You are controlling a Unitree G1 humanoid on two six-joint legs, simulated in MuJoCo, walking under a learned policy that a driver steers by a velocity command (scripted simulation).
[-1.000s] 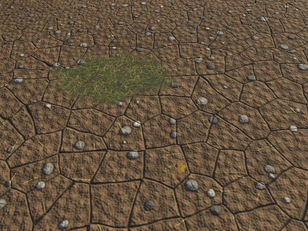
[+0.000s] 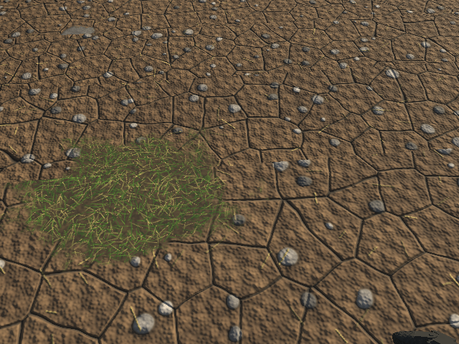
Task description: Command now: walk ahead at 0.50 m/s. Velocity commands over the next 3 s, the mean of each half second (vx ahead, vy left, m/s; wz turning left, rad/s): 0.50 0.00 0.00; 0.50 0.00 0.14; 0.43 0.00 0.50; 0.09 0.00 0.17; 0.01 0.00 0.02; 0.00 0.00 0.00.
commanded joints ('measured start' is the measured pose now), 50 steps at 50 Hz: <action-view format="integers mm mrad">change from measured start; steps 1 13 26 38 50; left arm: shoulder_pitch -4 -90 -424 -129 101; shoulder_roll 185 73 61 -32 44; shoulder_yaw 46 9 -8 -47 -30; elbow -28 -91 -193 -57 68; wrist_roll -4 10 1 84 109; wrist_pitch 8 3 -27 -52 -59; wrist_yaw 12 12 -39 12 -40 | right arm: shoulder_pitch -29 186 355 284 11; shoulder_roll -123 -136 -194 -33 -13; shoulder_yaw -34 -52 -71 5 3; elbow -73 16 112 85 -4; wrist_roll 2 -15 11 -109 -73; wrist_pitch -20 -31 16 -24 17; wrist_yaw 7 -16 -47 6 34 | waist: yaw -61 -68 -151 -111 -32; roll -117 33 23 -92 -94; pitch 15 -33 49 -30 46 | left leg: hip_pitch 61 417 655 -27 -109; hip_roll -27 155 184 47 -4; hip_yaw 22 -199 -69 -87 20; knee -37 -397 -326 587 96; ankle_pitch -106 -73 63 -321 128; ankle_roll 41 234 163 74 49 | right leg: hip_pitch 21 -669 -683 -239 -57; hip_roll -311 -203 -127 -305 -307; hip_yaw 132 110 58 313 -55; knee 50 828 283 -124 -73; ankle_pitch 539 77 305 87 536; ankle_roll -141 22 -10 -232 -198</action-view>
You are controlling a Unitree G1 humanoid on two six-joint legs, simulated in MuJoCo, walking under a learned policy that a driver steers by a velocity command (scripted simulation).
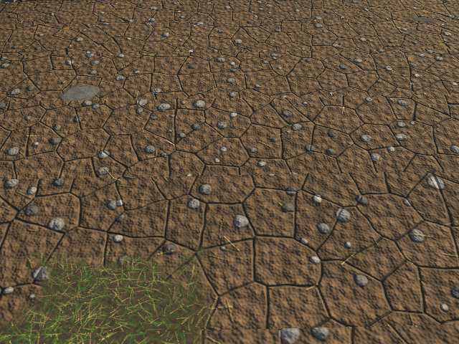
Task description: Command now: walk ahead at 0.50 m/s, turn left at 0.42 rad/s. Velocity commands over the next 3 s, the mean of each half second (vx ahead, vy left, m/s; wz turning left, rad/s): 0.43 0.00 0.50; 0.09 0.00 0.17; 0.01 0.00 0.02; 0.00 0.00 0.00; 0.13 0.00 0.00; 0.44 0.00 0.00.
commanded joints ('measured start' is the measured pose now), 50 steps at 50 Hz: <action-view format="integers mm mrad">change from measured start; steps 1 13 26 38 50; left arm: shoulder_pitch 46 -212 400 -273 -279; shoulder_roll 161 150 314 255 222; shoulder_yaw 37 19 88 23 53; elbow -11 -114 -57 -179 -264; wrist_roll -6 9 -39 -84 -103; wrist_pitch -4 -9 -40 12 26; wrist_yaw -2 16 51 -66 -44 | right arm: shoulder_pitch -114 302 -95 283 74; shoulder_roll -73 -116 -122 -153 -195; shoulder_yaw -22 -69 -58 -48 -69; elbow -89 59 -267 -95 -204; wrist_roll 10 37 34 69 81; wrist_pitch -5 -77 -113 -35 -5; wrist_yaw -4 -57 10 50 1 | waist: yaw -11 -157 240 -154 -57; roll -81 27 -219 -99 -16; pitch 90 -5 -107 -63 -66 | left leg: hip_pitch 28 705 -54 583 458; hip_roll -19 106 -241 -50 -35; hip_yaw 9 -445 -162 43 -9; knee -77 -417 427 -72 -168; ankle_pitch -14 -353 -33 -114 -150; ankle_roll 22 269 21 -191 -50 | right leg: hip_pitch -3 -761 191 -484 -253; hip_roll -305 -136 -167 -161 -89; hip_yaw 36 259 253 204 93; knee -26 1025 400 372 341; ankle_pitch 514 -142 751 639 235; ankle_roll -170 -1 -135 -50 50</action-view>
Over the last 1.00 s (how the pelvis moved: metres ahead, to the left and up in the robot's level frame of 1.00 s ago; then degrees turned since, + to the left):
0.58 -0.01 0.01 5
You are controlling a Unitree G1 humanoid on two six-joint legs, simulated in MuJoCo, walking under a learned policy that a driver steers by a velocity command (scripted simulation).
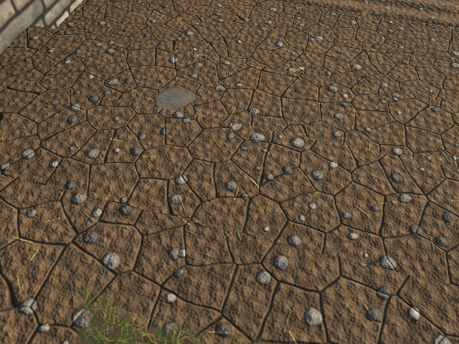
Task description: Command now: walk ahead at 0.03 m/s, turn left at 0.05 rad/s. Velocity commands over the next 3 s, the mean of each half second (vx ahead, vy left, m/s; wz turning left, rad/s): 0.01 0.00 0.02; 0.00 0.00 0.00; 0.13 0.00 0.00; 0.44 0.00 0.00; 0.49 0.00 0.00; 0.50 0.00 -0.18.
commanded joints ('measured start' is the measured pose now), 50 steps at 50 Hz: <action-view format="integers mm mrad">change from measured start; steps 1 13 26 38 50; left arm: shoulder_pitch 13 -4 32 65 104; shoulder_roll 106 117 106 96 78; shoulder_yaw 31 46 54 57 57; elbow -67 -83 -58 -26 22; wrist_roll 2 9 12 14 16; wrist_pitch -3 13 30 46 63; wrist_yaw -3 5 9 10 11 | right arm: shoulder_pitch -3 -11 9 33 63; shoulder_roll -123 -146 -137 -122 -102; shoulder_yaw -35 -43 -41 -39 -34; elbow -72 -84 -62 -23 35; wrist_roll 2 -5 -10 -12 -14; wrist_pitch -10 3 20 34 51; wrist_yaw -3 -9 -14 -17 -19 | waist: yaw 8 -2 -2 -2 -5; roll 15 9 0 -2 -2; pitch -101 -64 -35 -11 10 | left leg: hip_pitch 60 124 168 186 203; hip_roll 14 5 -4 -11 -17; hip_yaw -14 11 28 41 53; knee -103 -156 -217 -262 -299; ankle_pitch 338 324 312 299 295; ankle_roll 18 14 14 10 5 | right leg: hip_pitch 93 123 157 182 200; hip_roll -4 2 9 15 23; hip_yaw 3 1 -2 -4 -8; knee -71 -134 -194 -236 -272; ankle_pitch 297 292 289 292 300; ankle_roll -9 -1 -1 -1 0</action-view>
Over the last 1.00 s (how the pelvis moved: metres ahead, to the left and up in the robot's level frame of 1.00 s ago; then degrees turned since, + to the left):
0.39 0.08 -0.01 21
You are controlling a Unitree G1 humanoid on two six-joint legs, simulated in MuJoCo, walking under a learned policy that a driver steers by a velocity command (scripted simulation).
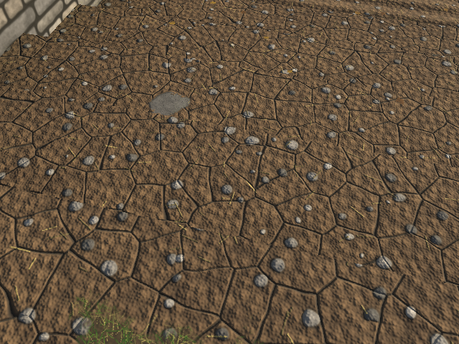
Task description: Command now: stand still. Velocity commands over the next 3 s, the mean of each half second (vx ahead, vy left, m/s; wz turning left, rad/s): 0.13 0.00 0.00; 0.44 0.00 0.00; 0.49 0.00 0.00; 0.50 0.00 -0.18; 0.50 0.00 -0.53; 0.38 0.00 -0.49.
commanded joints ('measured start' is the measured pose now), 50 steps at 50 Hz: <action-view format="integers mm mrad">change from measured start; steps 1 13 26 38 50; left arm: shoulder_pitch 27 130 -87 -156 340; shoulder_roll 114 166 30 -13 119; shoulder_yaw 29 59 9 -41 10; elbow -38 43 -124 -122 148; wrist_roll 0 37 59 89 87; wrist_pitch -6 12 -91 -22 -44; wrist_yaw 3 25 71 16 9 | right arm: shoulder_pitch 26 106 393 432 127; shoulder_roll -115 -155 -67 20 -18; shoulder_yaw -28 -53 -6 84 59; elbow -35 52 77 147 27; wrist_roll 0 -38 -63 -95 -38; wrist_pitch -5 9 -163 -129 -138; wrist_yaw -3 -23 -51 -68 17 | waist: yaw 0 3 -133 -83 119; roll -3 -13 26 33 -1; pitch -53 41 114 82 -43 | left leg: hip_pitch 3 -53 304 -336 -999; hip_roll -14 -17 400 127 71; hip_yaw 26 23 -505 -156 -134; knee -63 -87 -178 134 1470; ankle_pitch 190 -298 -93 -262 -275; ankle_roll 4 65 391 212 76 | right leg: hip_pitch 19 -34 -768 -246 296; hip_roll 22 9 -2 -87 -431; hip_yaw -24 5 217 59 404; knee -57 -112 854 200 -51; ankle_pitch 201 -329 -316 737 151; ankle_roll -4 -81 -110 -68 -374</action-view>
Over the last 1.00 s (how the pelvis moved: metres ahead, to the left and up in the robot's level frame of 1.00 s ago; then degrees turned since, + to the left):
0.00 0.00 0.02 -1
